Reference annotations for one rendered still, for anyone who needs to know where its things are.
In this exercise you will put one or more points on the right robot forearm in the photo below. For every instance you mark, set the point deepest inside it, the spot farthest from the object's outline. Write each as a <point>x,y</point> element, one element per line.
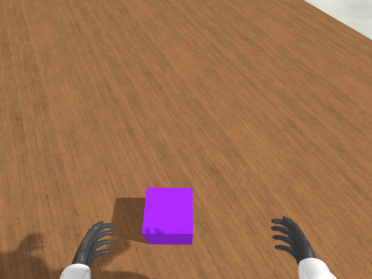
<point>312,268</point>

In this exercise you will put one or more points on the carton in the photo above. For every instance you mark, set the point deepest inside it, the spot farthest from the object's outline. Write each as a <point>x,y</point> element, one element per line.
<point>168,216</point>

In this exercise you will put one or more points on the left robot hand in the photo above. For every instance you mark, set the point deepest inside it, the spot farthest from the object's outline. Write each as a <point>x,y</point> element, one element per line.
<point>86,252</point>

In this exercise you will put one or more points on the left robot forearm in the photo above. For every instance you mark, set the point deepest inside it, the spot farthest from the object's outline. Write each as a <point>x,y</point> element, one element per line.
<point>76,271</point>

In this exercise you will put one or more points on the right robot hand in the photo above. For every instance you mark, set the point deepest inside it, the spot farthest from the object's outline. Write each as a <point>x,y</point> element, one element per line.
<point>299,246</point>

